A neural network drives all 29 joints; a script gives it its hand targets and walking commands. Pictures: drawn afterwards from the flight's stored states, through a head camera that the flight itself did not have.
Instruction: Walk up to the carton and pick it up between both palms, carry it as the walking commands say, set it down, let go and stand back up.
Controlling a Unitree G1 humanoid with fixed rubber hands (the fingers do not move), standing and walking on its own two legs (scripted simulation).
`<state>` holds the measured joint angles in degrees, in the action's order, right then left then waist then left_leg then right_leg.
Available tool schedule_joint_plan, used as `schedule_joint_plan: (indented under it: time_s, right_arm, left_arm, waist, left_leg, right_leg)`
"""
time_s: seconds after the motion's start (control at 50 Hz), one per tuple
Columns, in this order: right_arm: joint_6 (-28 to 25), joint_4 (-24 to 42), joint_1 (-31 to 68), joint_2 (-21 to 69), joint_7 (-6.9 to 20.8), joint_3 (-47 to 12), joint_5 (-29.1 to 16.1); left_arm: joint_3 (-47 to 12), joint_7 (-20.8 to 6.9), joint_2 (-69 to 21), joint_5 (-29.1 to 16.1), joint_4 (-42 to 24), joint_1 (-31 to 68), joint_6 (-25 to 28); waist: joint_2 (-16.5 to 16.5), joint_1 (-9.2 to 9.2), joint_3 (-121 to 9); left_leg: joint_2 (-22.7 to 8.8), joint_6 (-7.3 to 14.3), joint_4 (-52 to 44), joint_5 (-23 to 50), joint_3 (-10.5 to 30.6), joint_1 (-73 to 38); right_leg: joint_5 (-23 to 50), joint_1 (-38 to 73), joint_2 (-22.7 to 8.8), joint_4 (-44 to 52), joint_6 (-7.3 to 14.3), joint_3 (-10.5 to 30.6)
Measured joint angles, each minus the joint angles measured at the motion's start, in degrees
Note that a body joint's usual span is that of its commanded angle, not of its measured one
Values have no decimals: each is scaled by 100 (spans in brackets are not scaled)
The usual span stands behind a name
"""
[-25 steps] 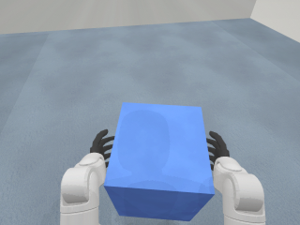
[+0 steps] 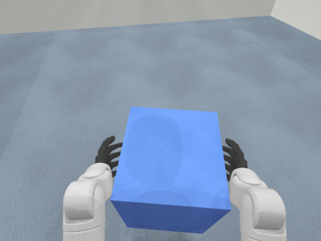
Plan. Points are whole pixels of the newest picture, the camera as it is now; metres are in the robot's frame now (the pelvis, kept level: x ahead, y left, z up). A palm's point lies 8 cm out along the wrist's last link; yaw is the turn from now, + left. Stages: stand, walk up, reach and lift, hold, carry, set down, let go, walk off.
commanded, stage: carry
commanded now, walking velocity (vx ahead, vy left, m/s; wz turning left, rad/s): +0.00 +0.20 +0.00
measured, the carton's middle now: (168, 174) +0.29 +0.00 +0.04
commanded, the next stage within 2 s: none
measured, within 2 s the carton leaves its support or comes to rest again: neither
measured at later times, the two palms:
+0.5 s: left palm (83, 180) +0.24 +0.18 +0.10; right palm (222, 189) +0.22 -0.11 +0.10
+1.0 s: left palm (56, 191) +0.22 +0.23 +0.09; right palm (198, 202) +0.20 -0.06 +0.09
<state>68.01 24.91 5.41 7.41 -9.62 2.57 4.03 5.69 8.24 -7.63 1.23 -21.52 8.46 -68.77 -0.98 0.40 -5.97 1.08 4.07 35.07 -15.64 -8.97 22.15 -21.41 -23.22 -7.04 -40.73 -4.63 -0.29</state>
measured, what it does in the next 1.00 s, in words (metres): steps to the left: right foot, then left foot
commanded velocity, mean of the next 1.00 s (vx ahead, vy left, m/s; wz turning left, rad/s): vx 0.00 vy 0.20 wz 0.00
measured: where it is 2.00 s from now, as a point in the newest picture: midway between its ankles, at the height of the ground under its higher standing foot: outside the picture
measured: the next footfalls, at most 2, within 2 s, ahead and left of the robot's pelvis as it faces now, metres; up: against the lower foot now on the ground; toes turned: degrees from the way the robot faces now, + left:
right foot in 0.34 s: +0.02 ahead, -0.12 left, +0.00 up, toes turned -4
left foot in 0.54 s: +0.01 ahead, +0.13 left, +0.00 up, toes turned +9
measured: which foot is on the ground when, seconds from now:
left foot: down 0.00-0.38, up 0.40-0.52, down 0.54-1.00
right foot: up 0.00-0.32, down 0.34-0.56, up 0.58-0.96, down 0.98-1.00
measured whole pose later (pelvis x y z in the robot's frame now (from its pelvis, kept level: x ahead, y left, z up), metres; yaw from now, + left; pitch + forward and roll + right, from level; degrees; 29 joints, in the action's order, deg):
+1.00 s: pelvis -0.05 +0.10 +0.00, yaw -2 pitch +3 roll +0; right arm 69.0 26.9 4.0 7.3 -9.7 2.1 3.8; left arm 4.9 8.5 -7.6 0.9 -23.1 7.4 -69.5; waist 0.4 -0.3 -5.2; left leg 2.2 7.6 36.7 -18.3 -14.2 22.6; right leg -16.1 -22.4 -3.6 -38.2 -2.8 -1.2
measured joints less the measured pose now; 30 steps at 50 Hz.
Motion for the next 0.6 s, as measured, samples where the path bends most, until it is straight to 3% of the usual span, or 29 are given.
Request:
schedule_joint_plan:
  time_s: [0.08, 0.16, 0.3, 0.36, 0.4, 0.44, 0.54, 0.6]
  right_arm:
    - [69, -101, -5, 0, 11, -23, -6]
    - [82, -97, -7, 1, 17, -23, -5]
    - [80, -70, -9, 1, 19, -25, -8]
    - [70, -40, -34, -5, 18, -26, -8]
    - [52, 0, -100, -7, 17, -27, -8]
    - [60, 46, -132, -8, 12, -26, -8]
    - [62, 89, -140, -10, -1, -26, -8]
    - [36, 58, -145, -7, -1, -30, -15]
  left_arm:
    - [0, 23, 11, 4, -1, -91, -71]
    - [0, 32, 10, 4, -11, -89, -90]
    - [0, 36, 9, -2, -35, -89, -85]
    - [-12, 36, 4, -8, -40, -90, -74]
    - [-39, 36, 5, -8, -39, -91, -78]
    - [-60, 33, 6, -8, -39, -90, -79]
    - [-67, 23, 5, -18, -42, -91, -54]
    - [-66, 28, 10, -18, -40, -103, -46]
  waist:
    - [11, -34, 34]
    - [6, -73, 18]
    - [58, -72, -36]
    - [111, -59, -27]
    - [134, -52, -6]
    - [88, -19, -15]
    - [69, 15, -38]
    - [13, 8, 125]
  left_leg:
    - [-2, 174, 1, -52, -2, -23]
    - [0, 237, 0, -35, -60, 21]
    - [5, 331, -1, 36, -277, 239]
    - [36, 325, 23, 57, -325, 274]
    - [36, 71, 198, -16, -324, 295]
    - [34, -8, 590, -246, -261, 359]
    - [-87, -27, 106, -401, -192, -154]
    - [22, 149, 39, -368, -202, -219]
  right_leg:
    - [-497, -301, 204, -1431, 0, -2]
    - [-504, -312, 350, -1815, 1, 5]
    - [-519, -211, 421, -632, 1, -10]
    - [358, 47, 414, 384, 113, -24]
    - [433, 50, 367, 341, 197, -20]
    - [360, 48, 249, 338, 205, -12]
    - [352, 35, 53, 343, 34, -22]
    - [197, 16, -24, 61, 19, -24]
